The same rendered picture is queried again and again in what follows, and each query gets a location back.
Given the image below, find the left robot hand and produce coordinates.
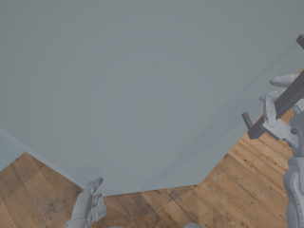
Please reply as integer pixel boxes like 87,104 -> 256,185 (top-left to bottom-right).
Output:
71,177 -> 106,225

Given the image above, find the robot right forearm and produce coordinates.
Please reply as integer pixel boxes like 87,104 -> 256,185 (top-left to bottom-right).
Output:
283,157 -> 304,228

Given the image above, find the fridge door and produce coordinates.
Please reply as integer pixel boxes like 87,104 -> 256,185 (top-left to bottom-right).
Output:
0,0 -> 304,197

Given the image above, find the handle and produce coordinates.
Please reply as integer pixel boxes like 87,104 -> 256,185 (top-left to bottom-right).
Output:
241,34 -> 304,140

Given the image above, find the right robot hand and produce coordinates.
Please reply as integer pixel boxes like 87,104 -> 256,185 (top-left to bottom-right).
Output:
259,73 -> 304,158

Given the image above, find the robot left forearm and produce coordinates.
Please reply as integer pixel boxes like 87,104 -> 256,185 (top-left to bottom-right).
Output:
65,217 -> 88,228

